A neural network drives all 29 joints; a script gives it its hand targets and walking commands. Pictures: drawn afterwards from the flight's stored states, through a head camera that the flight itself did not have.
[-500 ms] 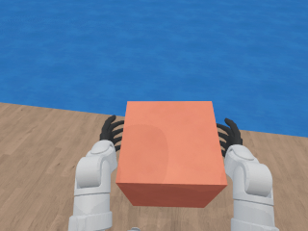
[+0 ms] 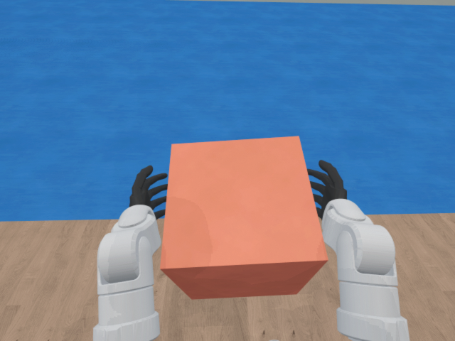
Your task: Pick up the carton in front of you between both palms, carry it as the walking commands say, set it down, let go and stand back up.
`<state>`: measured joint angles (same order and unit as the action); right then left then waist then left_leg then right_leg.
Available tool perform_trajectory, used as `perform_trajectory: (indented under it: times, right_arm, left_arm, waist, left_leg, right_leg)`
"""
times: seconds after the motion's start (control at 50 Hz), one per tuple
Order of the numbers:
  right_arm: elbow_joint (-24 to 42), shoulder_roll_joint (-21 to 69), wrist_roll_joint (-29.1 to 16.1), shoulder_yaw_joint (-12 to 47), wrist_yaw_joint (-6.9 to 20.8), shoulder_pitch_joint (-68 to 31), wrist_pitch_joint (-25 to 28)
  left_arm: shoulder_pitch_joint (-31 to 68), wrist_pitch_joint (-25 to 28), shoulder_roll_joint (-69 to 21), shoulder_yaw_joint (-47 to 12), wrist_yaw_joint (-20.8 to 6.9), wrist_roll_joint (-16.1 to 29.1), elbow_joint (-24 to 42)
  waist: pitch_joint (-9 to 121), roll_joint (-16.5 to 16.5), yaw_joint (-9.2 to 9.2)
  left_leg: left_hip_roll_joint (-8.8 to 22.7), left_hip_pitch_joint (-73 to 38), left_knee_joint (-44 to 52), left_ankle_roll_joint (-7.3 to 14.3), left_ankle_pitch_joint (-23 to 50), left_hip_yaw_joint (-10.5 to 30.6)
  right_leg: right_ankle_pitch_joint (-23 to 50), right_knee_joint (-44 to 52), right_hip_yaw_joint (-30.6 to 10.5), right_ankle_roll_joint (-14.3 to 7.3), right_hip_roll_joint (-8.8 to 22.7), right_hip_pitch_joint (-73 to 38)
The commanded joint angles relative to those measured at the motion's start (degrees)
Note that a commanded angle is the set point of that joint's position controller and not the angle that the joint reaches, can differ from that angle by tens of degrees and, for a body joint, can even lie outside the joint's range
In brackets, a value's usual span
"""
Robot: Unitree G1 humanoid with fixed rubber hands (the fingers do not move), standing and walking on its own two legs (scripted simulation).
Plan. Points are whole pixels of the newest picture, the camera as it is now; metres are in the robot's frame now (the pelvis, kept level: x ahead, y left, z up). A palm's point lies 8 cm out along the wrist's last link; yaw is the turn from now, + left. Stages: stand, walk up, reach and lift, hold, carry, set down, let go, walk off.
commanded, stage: carry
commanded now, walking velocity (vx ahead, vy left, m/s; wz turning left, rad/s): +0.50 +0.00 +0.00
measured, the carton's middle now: (239, 226) +0.33 -0.02 +0.04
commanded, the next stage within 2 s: none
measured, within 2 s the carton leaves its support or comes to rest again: neither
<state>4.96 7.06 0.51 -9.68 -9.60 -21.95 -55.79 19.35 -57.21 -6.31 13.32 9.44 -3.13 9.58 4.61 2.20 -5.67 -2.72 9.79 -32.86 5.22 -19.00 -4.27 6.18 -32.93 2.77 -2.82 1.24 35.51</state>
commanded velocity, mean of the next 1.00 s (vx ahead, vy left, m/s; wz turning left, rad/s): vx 0.50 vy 0.00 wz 0.00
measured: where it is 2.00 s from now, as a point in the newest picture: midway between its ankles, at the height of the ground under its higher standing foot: (204, 196)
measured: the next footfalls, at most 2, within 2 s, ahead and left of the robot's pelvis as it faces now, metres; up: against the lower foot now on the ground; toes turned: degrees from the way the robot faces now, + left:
right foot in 0.10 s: +0.23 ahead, -0.08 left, -0.05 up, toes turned -3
left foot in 0.62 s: +0.53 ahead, +0.08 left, -0.09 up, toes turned +3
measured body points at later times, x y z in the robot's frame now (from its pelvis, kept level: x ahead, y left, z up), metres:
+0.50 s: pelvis +0.29 -0.01 -0.05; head +0.31 +0.00 +0.40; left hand +0.60 +0.17 +0.02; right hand +0.62 -0.13 +0.02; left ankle +0.42 +0.13 -0.75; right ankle +0.20 -0.08 -0.77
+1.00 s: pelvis +0.55 +0.06 -0.08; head +0.55 +0.09 +0.37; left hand +0.88 +0.21 +0.01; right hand +0.87 -0.10 +0.02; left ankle +0.50 +0.08 -0.81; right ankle +0.67 -0.11 -0.74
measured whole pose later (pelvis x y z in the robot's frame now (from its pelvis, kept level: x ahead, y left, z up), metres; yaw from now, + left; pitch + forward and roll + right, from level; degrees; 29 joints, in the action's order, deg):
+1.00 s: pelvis +0.55 +0.06 -0.08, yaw +0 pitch +3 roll -2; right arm 2.3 6.9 0.4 -12.1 -8.6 -21.5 -56.0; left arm 20.6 -57.8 -7.9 13.9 9.1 -3.3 5.8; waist 4.2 1.0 -3.1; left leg -4.2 12.3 -27.8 9.1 -10.4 -6.2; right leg -3.4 -54.3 1.0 -1.1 3.9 42.1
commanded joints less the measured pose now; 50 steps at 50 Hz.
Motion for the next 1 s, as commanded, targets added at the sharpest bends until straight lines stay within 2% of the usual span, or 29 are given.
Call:
perform_trajectory:
  times: [0.0, 0.04, 0.08, 0.1, 0.12, 0.14, 0.16, 0.22, 0.26, 0.36, 0.42, 0.44, 0.5, 0.52, 0.54, 0.56, 0.58, 0.6, 0.62, 0.64, 0.66, 0.68, 0.72, 0.74, 0.76, 0.82, 0.88, 0.92, 0.98]
  right_arm:
    - [3.12, 39.64, -11.29, 34.37, 1.92, -26.76, -0.85]
    - [1.19, 39.86, -10.92, 34.6, 1.8, -30.51, -1.34]
    - [-0.74, 37.83, -8.89, 32.45, 1.01, -29.53, -1.86]
    - [-2.22, 40.12, -9.39, 33.84, 0.87, -29.73, -2.49]
    - [1.47, 41.06, -8.87, 31.23, 0.67, -31.19, -2.09]
    - [0.69, 40.06, -7.88, 31.93, 0.46, -30.62, -1.83]
    - [-2.19, 42.34, -7.11, 30.06, 0.38, -31.22, -1.95]
    - [0.85, 46.9, -6.42, 31.41, 1.12, -35.96, 1.0]
    - [-0.91, 48.53, -5.69, 31.15, 1.54, -31.36, 2.49]
    - [2.18, 46.8, -5.57, 33.61, 1.28, -27.09, 4.65]
    - [4.68, 43.91, -4.78, 32.36, 1.23, -26.02, 4.93]
    - [3.19, 41.71, -4.06, 32.49, 1.03, -24.5, 4.69]
    - [6.82, 38.69, -6.51, 32.31, 0.79, -26.21, 4.13]
    - [5.84, 38.45, -5.75, 32.73, 0.68, -25.73, 3.35]
    - [4.91, 33.94, -3.75, 29.45, 0.35, -20.96, 2.35]
    - [5.26, 32.55, -2.67, 28.3, -0.22, -20.65, 1.75]
    - [4.3, 30.89, -2.44, 25.69, -0.54, -20.65, 1.01]
    - [3.83, 30.27, -3.24, 26.9, -0.7, -20.41, 0.31]
    - [6.54, 28.89, -3.68, 27.33, -1.09, -23.13, 0.0]
    - [4.64, 30.63, -5.0, 27.26, -1.76, -27.28, -0.62]
    - [5.9, 31.59, -7.12, 27.38, -1.54, -24.76, -0.69]
    - [4.82, 35.55, -7.56, 29.29, -1.26, -30.42, -1.27]
    - [5.46, 39.57, -10.74, 31.69, 0.21, -31.8, -1.01]
    - [8.89, 39.49, -11.69, 32.68, 0.72, -35.9, -0.12]
    - [8.41, 43.06, -13.55, 35.06, 1.41, -37.79, -0.08]
    - [4.48, 42.9, -13.25, 34.33, 2.74, -33.47, 0.13]
    - [3.68, 42.11, -11.76, 32.76, 3.67, -32.29, 0.01]
    - [2.71, 41.22, -10.87, 33.26, 2.97, -30.76, -0.01]
    - [3.8, 40.47, -10.73, 31.94, 2.41, -31.13, 0.47]
  left_arm:
    - [26.32, -0.55, -34.98, -30.99, 0.11, 5.24, -0.29]
    - [24.47, -1.29, -34.9, -28.95, 0.05, 4.0, -4.57]
    - [26.72, -1.33, -34.18, -28.55, -0.27, 4.53, -5.34]
    - [23.67, -1.0, -31.58, -26.68, -0.23, 3.19, -6.27]
    - [27.77, -1.61, -34.7, -29.43, 0.04, 4.59, -7.71]
    - [27.16, -0.87, -37.28, -30.95, -0.38, 6.64, -5.6]
    - [30.6, -0.59, -39.96, -32.38, -0.77, 8.13, -6.92]
    - [37.42, 2.31, -47.18, -36.37, -3.23, 10.58, -3.23]
    - [39.88, 4.06, -50.61, -39.81, -4.21, 13.98, -1.72]
    - [31.82, 5.62, -47.0, -40.14, -3.98, 12.99, -1.76]
    - [29.41, 5.47, -44.94, -40.49, -3.52, 13.34, -0.67]
    - [28.69, 5.41, -44.27, -39.62, -3.38, 13.23, -1.91]
    - [25.18, 4.94, -41.22, -38.42, -1.87, 12.78, -0.21]
    - [26.56, 4.62, -38.61, -37.83, -1.05, 10.24, 0.2]
    - [24.74, 3.68, -38.54, -37.13, -0.93, 11.05, -2.41]
    - [26.99, 3.23, -36.73, -37.52, -0.82, 11.31, -0.63]
    - [28.83, 1.97, -37.84, -37.72, -0.53, 12.11, -1.56]
    - [26.96, 1.16, -35.15, -35.43, -0.16, 10.61, -1.31]
    - [28.27, 0.24, -36.41, -36.81, -0.34, 12.78, 0.49]
    - [31.42, -0.79, -35.41, -35.07, 0.17, 12.07, -0.4]
    - [32.51, -0.94, -36.86, -35.78, 0.55, 12.98, 0.94]
    - [35.91, -1.39, -38.21, -34.14, 0.64, 12.06, -0.28]
    - [32.32, -0.82, -38.61, -32.88, 0.97, 9.28, -0.92]
    - [32.56, -0.6, -41.01, -32.68, 0.73, 9.34, -2.02]
    - [29.84, -0.06, -41.06, -30.8, 0.6, 7.76, -2.27]
    - [30.4, 0.32, -41.11, -33.09, 0.21, 6.91, -3.49]
    - [33.36, 0.67, -43.51, -34.14, -0.43, 7.9, -1.86]
    - [30.68, 0.64, -42.14, -34.49, -0.71, 7.85, -2.53]
    - [31.33, 0.37, -41.13, -34.04, -0.22, 7.43, -2.06]
  waist:
    - [13.02, -9.88, -0.42]
    - [12.07, -9.45, 4.56]
    - [18.82, 1.21, 7.54]
    - [20.89, 11.44, 6.25]
    - [23.7, 16.37, 8.84]
    - [22.84, 7.55, 8.6]
    - [16.86, 4.36, 9.99]
    - [16.26, 2.17, 6.18]
    - [18.68, 0.71, 7.43]
    - [18.79, 3.14, 9.61]
    - [17.84, 0.15, 10.05]
    - [15.29, 3.72, 10.33]
    - [14.28, -1.03, 12.96]
    - [15.81, 4.58, 11.42]
    - [15.26, 3.68, 11.08]
    - [16.82, 4.62, 8.01]
    - [18.84, -0.92, 5.57]
    - [22.41, -5.93, 3.95]
    - [27.54, -15.47, 3.93]
    - [30.58, -17.7, 1.39]
    - [25.59, -15.51, 1.8]
    - [21.92, -8.14, 1.46]
    - [19.17, -6.56, 3.68]
    - [19.65, -7.63, 4.3]
    - [19.31, -3.87, 3.49]
    - [18.38, -9.35, 3.19]
    - [16.14, -7.48, 3.25]
    - [15.99, -4.98, 3.23]
    - [13.17, -6.48, 1.25]
  left_leg:
    - [10.31, -11.35, 0.62, 4.2, 33.34, 9.75]
    - [11.29, -8.44, -8.43, 1.58, 38.78, 8.46]
    - [6.57, 3.18, -28.58, -0.12, 22.15, 2.51]
    - [2.4, 14.98, -36.59, -1.76, -6.45, 0.52]
    - [-4.53, 30.61, -52.44, -3.74, -17.11, 3.62]
    - [-0.22, 34.27, -50.6, -2.3, -14.44, 7.13]
    - [0.49, 33.81, -48.82, -2.12, -12.0, 5.43]
    - [4.78, 28.05, -37.27, -1.5, -6.34, 6.64]
    - [5.41, 28.53, -31.75, -1.95, -5.9, 5.81]
    - [6.99, 36.43, -22.43, -3.86, 7.74, 4.69]
    - [5.33, 32.88, -14.92, -3.26, 14.67, 2.14]
    - [4.99, 32.83, -9.14, -3.13, 17.82, 1.23]
    - [-0.11, 23.61, 4.52, -2.5, 26.82, -2.98]
    - [1.63, 21.97, 8.4, -2.06, 28.99, -0.28]
    - [0.45, 16.6, 8.78, -0.7, 32.21, -2.07]
    - [1.58, 9.59, 12.22, 0.1, 33.56, -2.11]
    - [2.57, -1.51, 9.34, 0.54, 33.45, -2.59]
    - [9.71, -13.16, 3.91, 1.28, 42.95, 3.96]
    - [25.49, -28.16, -1.8, 8.78, 50.01, 25.56]
    - [27.49, -31.57, 3.63, 15.51, 31.36, 41.19]
    - [24.44, -24.69, 6.6, 12.53, 21.62, 37.36]
    - [22.41, -18.52, 8.42, 12.71, 19.69, 35.74]
    - [19.4, -6.48, 11.16, 8.61, 17.81, 27.92]
    - [17.63, -5.48, 12.22, 3.56, 12.82, 26.71]
    - [17.98, -3.23, 12.94, 7.51, 17.4, 23.05]
    - [16.09, -7.96, 12.85, 6.88, 19.08, 21.0]
    - [14.32, -12.1, 11.3, 1.48, 33.07, 15.29]
    - [14.6, -13.8, 12.02, 5.25, 32.48, 15.39]
    - [12.35, -14.32, 10.1, 2.81, 43.09, 10.0]
  right_leg:
    - [5.69, 6.13, 4.56, -1.55, -3.13, -4.49]
    - [5.04, 9.39, 1.38, -4.2, -0.91, -14.13]
    - [6.81, 4.58, 1.35, -2.63, 0.9, -34.4]
    - [22.46, -2.28, -14.38, -4.8, 13.2, -42.93]
    - [2.52, 5.14, -38.88, -17.54, 21.98, -50.26]
    - [-15.63, 9.21, -41.07, -14.59, 20.69, -46.82]
    - [-17.48, 11.03, -34.48, -13.96, 16.92, -37.94]
    - [-9.51, 10.15, -23.43, -11.11, 14.19, -27.93]
    - [-7.45, 9.42, -24.55, -13.62, 15.04, -29.66]
    - [13.93, 6.74, -17.06, -9.15, 12.92, -38.38]
    - [16.97, 5.45, -13.1, -8.71, 9.8, -37.47]
    - [18.75, 6.13, -8.53, -7.68, 7.32, -38.03]
    - [15.15, 2.34, -6.95, -6.37, 3.9, -37.5]
    - [10.79, -1.26, -6.72, -6.42, 4.53, -39.15]
    - [11.86, -4.42, -6.28, -5.7, 4.71, -36.14]
    - [10.06, -9.71, -5.08, -4.51, 5.08, -33.53]
    - [5.25, -16.21, -3.28, -2.7, 2.87, -27.53]
    - [-7.25, -27.31, -0.36, -0.4, 1.58, -17.53]
    - [-39.17, -40.69, -1.4, 2.07, -4.15, -0.49]
    - [-42.1, -50.17, -2.67, 1.67, -5.78, 7.94]
    - [-38.39, -50.41, -4.25, 0.88, -3.05, 10.97]
    - [-37.21, -48.63, -3.68, 0.65, -2.26, 11.1]
    - [-29.89, -40.5, -3.86, 0.21, 0.68, 5.32]
    - [-28.78, -37.82, -3.94, 0.8, 0.4, 3.13]
    - [-26.24, -36.84, -2.68, 0.97, 1.25, 3.09]
    - [-21.0, -30.77, -2.35, 2.14, 1.65, 7.78]
    - [-14.74, -28.07, -1.26, 2.72, 2.01, 11.88]
    - [-12.33, -25.66, -2.05, 2.63, 2.85, 13.09]
    - [-3.14, -15.53, 0.69, 0.55, 1.8, 12.3]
